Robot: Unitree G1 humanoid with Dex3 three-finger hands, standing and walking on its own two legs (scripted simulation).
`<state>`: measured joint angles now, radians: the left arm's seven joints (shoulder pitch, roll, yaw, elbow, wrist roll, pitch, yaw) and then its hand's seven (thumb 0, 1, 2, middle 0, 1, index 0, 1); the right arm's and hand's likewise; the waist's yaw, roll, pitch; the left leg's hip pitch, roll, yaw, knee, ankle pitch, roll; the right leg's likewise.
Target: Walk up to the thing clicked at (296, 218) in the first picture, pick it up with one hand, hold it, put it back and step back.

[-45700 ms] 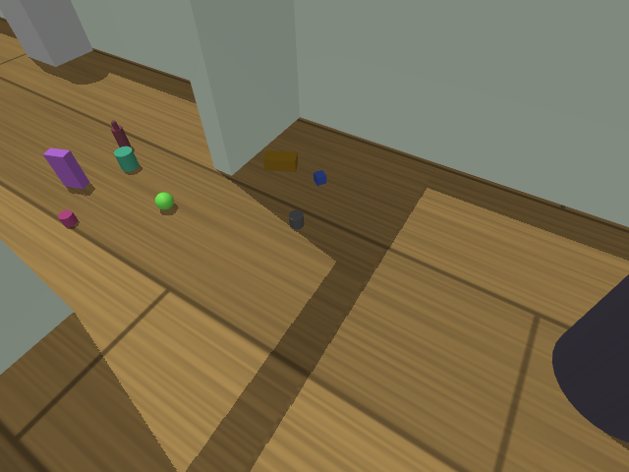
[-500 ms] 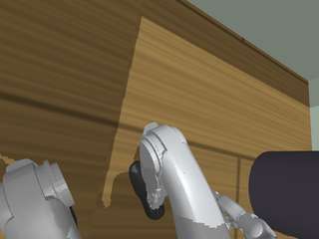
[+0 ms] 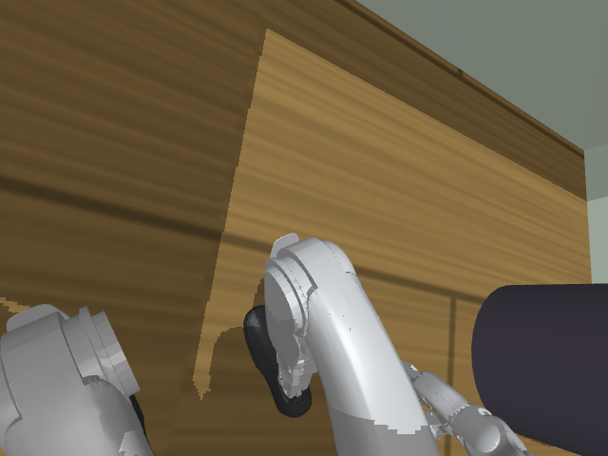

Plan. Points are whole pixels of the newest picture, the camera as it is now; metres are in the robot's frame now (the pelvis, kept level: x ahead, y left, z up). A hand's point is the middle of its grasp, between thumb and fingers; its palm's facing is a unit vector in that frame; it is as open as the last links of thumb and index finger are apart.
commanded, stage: open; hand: left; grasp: from above
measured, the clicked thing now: out of the picture +0.43 +0.39 -0.27
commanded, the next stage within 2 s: withdraw in 0.06 s
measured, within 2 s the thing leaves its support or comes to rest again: neither
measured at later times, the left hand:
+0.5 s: hand out of the picture +0.42 +0.40 -0.17, palm faces -0.31 -0.12 -0.94, open 14.1 cm
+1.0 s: hand out of the picture +0.39 +0.39 -0.09, palm faces -0.47 -0.13 -0.87, open 14.0 cm
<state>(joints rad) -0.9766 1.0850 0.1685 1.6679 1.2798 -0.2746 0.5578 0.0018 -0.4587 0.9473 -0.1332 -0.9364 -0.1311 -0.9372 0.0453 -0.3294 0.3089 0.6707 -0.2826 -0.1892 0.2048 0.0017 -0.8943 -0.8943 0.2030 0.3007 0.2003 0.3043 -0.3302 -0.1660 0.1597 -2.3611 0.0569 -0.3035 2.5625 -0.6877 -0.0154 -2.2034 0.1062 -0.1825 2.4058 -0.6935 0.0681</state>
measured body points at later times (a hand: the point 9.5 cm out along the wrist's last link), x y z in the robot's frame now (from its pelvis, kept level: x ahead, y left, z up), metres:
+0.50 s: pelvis +0.01 +0.00 +0.01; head +0.23 +0.14 +0.37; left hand +0.43 +0.40 -0.11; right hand +0.11 -0.25 -0.07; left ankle +0.07 +0.14 -0.26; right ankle +0.11 -0.12 -0.26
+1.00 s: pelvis -0.01 -0.01 +0.05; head +0.20 +0.10 +0.43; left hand +0.42 +0.39 -0.04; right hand +0.10 -0.27 -0.05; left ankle +0.07 +0.14 -0.26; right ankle +0.11 -0.12 -0.26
